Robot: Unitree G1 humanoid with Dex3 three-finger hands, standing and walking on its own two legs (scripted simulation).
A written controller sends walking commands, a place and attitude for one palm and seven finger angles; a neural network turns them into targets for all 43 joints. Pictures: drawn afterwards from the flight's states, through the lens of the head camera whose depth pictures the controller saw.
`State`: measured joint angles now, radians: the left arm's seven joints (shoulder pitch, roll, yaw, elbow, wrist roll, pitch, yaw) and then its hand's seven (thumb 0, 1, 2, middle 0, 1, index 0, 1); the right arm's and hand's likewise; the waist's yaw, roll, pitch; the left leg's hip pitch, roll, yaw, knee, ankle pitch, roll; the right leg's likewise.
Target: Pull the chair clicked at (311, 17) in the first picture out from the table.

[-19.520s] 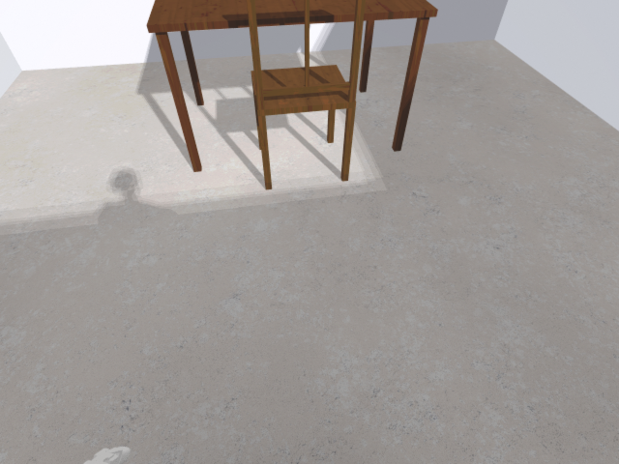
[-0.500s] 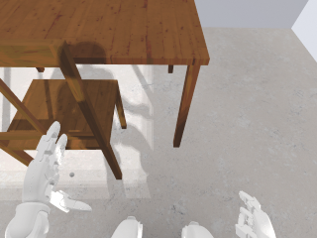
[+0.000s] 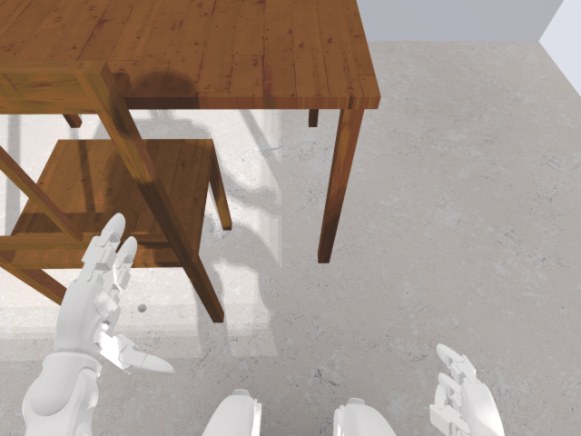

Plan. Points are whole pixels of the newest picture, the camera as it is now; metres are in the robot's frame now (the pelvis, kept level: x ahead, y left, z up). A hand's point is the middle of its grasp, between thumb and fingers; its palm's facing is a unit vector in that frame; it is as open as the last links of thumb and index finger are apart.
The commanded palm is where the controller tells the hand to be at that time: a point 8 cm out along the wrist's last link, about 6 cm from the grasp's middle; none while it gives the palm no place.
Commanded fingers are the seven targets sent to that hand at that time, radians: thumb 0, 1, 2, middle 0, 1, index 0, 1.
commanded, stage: aim the fingers beside a spindle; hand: left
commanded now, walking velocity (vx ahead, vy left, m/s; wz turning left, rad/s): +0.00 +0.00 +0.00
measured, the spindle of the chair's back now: (30, 188) +0.47 +0.46 +0.01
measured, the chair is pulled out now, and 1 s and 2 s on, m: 0.00 0.00 0.00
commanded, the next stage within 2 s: push the fingers through the gap in 1.96 s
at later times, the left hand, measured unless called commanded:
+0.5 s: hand (140, 296) +0.29 +0.22 +0.02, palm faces +0.02 -1.00 -0.04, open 16.9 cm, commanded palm +0.27 +0.27 +0.03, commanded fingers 0.00 -0.50 0.30 -0.06 -0.08 -0.06 -0.08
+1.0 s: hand (144, 281) +0.31 +0.22 +0.01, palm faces +0.03 -1.00 -0.05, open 16.9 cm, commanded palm +0.29 +0.28 +0.01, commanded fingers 0.00 -0.50 0.30 -0.06 -0.08 -0.06 -0.08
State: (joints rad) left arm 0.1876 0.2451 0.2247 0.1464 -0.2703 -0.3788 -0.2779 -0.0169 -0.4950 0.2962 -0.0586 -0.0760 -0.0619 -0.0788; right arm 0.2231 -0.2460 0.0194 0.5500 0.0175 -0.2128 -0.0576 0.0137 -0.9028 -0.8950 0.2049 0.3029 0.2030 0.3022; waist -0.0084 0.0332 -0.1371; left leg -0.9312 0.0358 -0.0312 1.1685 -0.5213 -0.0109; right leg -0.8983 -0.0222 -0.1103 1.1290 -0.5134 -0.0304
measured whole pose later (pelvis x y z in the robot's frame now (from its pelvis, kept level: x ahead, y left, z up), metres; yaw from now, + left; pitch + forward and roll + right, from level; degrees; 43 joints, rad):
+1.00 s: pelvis +0.00 +0.02 -0.02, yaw -1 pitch +21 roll -3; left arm -0.01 0.27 0.28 0.30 -0.26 -0.41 -0.27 -0.02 -0.49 0.30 -0.06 -0.08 -0.06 -0.08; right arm 0.21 -0.25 0.02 0.57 0.01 -0.15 -0.04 0.01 -0.90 -0.89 0.21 0.30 0.20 0.30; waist -0.03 0.02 -0.16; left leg -1.10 0.03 -0.02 1.28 -0.56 0.01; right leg -1.07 -0.03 -0.09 1.23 -0.53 -0.01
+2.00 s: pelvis +0.00 +0.02 -0.03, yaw -2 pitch +23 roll -3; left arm -0.01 0.28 0.28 0.31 -0.26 -0.41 -0.28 -0.02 -0.49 0.30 -0.06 -0.08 -0.06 -0.08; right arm 0.22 -0.25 0.02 0.57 0.01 -0.13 -0.04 0.01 -0.90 -0.89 0.20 0.30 0.20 0.30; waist -0.03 0.03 -0.17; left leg -1.13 0.03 -0.01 1.30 -0.57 0.02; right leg -1.09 -0.02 -0.09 1.24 -0.54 0.00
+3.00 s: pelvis -0.01 +0.02 -0.03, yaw -3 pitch +25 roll -3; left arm -0.40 0.38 0.40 0.70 -0.21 -0.42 -0.29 -0.02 -0.49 0.30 -0.06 -0.08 -0.06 -0.08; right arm 0.25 -0.26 0.03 0.61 0.00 -0.08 -0.04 0.01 -0.90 -0.89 0.21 0.30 0.20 0.30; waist -0.08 0.02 -0.16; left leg -1.18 0.05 -0.01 1.31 -0.56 0.02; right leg -1.15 -0.01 -0.08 1.25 -0.52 0.00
